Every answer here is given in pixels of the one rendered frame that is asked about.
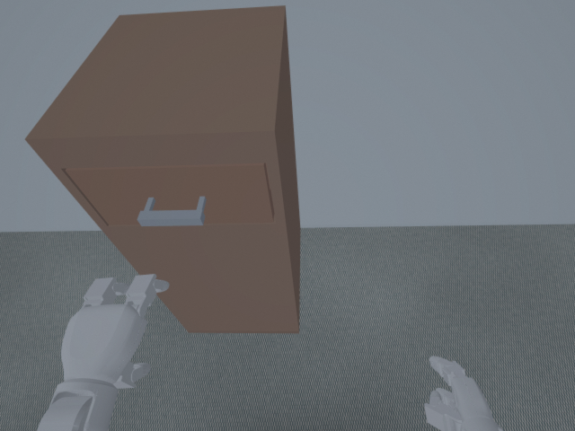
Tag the drawer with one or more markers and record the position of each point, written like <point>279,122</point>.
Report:
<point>235,193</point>

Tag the left robot forearm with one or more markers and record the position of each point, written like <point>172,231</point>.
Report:
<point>80,404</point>

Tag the robot right hand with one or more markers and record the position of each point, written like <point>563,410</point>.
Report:
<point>448,410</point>

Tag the handle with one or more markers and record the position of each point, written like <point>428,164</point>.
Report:
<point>148,217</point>

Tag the cabinet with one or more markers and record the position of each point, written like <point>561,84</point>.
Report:
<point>191,88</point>

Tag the robot left hand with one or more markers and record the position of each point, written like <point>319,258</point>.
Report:
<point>102,337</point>

